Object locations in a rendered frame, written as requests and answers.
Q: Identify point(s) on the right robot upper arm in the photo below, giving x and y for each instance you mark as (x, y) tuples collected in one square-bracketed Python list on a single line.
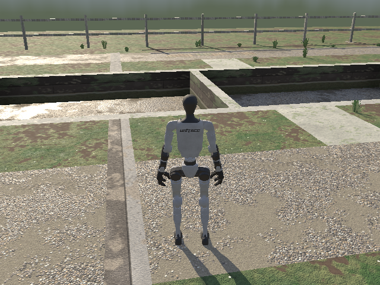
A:
[(208, 125)]

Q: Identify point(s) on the right robot hand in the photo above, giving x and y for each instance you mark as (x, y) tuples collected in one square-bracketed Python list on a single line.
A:
[(220, 177)]

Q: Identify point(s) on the left robot forearm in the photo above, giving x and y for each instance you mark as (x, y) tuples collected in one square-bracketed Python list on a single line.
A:
[(163, 160)]

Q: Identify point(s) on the left robot hand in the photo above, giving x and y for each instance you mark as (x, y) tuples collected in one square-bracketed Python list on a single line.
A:
[(160, 178)]

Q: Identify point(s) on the robot left thigh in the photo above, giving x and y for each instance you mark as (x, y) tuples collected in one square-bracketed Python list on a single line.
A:
[(176, 179)]

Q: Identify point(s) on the right robot forearm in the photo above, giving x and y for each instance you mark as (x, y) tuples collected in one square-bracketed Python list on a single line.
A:
[(216, 160)]

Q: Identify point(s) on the right robot shin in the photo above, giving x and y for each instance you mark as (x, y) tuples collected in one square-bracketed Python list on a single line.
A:
[(205, 218)]

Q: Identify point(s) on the left robot upper arm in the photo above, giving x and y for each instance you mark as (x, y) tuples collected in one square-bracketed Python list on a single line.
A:
[(168, 137)]

